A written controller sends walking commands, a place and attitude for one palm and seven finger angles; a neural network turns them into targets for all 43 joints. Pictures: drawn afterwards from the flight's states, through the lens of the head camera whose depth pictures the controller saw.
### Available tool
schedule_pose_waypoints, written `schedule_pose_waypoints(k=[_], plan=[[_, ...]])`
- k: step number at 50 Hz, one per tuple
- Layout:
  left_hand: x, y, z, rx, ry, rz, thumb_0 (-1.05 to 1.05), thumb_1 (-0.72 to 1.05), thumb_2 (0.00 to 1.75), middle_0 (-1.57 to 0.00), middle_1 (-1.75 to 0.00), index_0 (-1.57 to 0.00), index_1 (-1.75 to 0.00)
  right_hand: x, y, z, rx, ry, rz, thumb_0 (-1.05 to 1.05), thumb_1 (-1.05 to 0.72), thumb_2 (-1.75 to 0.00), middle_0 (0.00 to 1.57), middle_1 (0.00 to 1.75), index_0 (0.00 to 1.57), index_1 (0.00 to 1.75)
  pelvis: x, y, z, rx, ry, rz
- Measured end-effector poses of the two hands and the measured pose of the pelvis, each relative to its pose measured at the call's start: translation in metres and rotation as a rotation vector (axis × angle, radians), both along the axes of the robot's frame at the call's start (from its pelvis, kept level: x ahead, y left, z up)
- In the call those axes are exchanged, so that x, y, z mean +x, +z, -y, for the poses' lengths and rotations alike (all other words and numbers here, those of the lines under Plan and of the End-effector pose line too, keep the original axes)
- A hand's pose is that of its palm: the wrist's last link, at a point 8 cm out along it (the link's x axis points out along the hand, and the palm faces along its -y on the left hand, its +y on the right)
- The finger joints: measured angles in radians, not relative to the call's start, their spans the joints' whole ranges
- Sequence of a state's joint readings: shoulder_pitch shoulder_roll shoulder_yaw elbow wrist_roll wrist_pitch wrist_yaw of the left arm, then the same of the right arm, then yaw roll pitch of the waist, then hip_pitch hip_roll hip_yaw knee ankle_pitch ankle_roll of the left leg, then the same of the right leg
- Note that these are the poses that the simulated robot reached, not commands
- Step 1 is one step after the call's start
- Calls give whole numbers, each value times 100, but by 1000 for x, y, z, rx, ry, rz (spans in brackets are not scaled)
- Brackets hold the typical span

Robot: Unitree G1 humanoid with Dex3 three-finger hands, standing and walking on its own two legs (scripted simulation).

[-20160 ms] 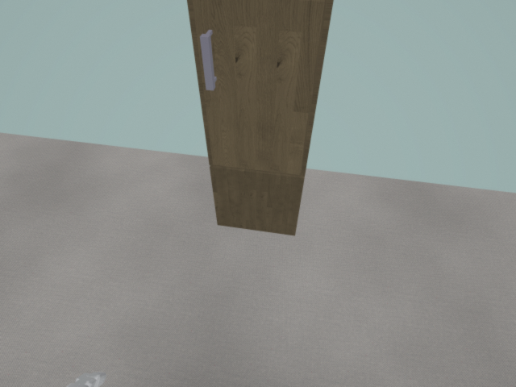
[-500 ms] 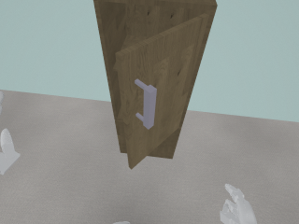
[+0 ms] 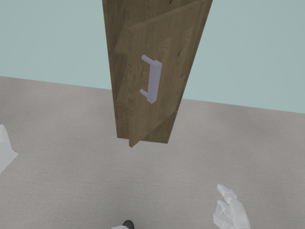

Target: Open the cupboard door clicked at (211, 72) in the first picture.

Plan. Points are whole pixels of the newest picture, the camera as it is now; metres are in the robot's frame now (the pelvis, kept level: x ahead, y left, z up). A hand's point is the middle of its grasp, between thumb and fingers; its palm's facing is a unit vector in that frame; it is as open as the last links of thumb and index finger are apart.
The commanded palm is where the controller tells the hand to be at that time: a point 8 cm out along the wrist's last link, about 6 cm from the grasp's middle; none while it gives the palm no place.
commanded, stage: stop stepping back and stand still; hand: left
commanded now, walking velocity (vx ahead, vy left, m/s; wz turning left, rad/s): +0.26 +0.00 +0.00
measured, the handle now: (148, 80) +0.52 +0.06 +0.08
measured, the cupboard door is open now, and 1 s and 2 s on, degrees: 51 51 51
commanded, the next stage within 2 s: let the arm hang, fingers relaxed in 0.86 s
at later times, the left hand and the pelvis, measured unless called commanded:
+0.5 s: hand (8, 192) +0.15 +0.25 +0.16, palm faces +0.41 -0.81 -0.41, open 7.5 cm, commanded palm +0.07 +0.29 +0.17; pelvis -0.07 -0.01 -0.01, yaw +0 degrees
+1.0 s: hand (6, 214) +0.12 +0.25 +0.13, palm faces +0.34 -0.81 -0.47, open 7.5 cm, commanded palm none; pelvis -0.10 +0.00 +0.00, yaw +0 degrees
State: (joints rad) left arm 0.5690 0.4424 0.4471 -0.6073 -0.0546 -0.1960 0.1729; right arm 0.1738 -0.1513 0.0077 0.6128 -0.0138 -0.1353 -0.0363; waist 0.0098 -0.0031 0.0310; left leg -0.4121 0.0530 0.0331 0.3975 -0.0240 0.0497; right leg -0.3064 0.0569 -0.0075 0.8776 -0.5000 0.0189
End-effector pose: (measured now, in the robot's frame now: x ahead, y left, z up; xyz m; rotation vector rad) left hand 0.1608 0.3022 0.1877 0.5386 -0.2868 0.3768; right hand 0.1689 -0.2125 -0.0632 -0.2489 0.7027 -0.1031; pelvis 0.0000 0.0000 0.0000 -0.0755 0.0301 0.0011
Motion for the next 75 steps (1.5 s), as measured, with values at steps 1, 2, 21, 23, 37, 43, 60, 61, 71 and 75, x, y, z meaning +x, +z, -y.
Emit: schedule_pose_waypoints(k=[1, 2, 21, 23, 37, 43, 60, 61, 71, 75], plan=[[-5, -2, 3, -8, -4, -12, 2, 89, 90, -21, -30, -21, -30, -6, 0, 1, 3, -3, 3, 1, -90, -90, 21, 30, 20, 30, -5, 0, 2, 4, 1, -5], [-10, -4, 7, -14, -5, -25, 2, 89, 90, -21, -30, -21, -30, -12, 0, 3, 6, -4, 5, 1, -90, -90, 21, 30, 20, 30, -11, 0, 4, 10, 6, -10], [-51, -28, -2, -93, 75, 18, 2, 88, 90, -21, -30, -21, -30, -108, -26, 52, -69, -121, -63, 2, -91, -90, 20, 30, 20, 30, -58, -15, 3, 89, -7, 52], [-50, -23, 5, -71, 31, 7, 2, 89, 90, -21, -30, -21, -30, -109, -21, 45, -49, -116, -23, 2, -91, -90, 20, 30, 20, 30, -66, -13, 3, 89, -8, 64], [-107, -13, 14, 25, 101, -100, 1, 88, 89, -21, -30, -21, -30, -125, -34, 29, 62, -55, -73, 1, -90, -90, 21, 30, 20, 30, -87, -2, 17, 80, -26, 46], [-95, -40, 8, -109, 121, -92, 2, 88, 89, -21, -30, -21, -30, -123, -28, 38, -32, -43, -74, 1, -90, -90, 21, 30, 20, 30, -89, -5, 9, 50, 11, 49], [-150, -273, 35, -355, 64, -1172, 1, 90, 89, -20, -30, -20, -30, -159, -58, 41, 22, -41, -244, 1, -91, -90, 20, 30, 20, 30, -122, -10, -5, 89, 4, 48], [-168, -289, 44, -399, 73, -1240, 1, 90, 89, -20, -30, -20, -30, -172, -61, 42, 17, -45, -292, 1, -91, -90, 20, 30, 20, 30, -124, -9, -3, 89, 7, 51], [-324, -339, 83, -638, 261, -1651, 1, 95, 89, -21, -30, -21, -30, -298, -76, 31, 19, -114, -714, 1, -91, -90, 20, 30, 20, 30, -130, -4, 7, 68, 29, 57], [-352, -332, 78, -643, 336, -1705, 1, 93, 89, -21, -30, -20, -30, -324, -82, 20, 58, -136, -781, 1, -91, -90, 20, 30, 19, 30, -130, -3, 6, 66, 31, 57]])
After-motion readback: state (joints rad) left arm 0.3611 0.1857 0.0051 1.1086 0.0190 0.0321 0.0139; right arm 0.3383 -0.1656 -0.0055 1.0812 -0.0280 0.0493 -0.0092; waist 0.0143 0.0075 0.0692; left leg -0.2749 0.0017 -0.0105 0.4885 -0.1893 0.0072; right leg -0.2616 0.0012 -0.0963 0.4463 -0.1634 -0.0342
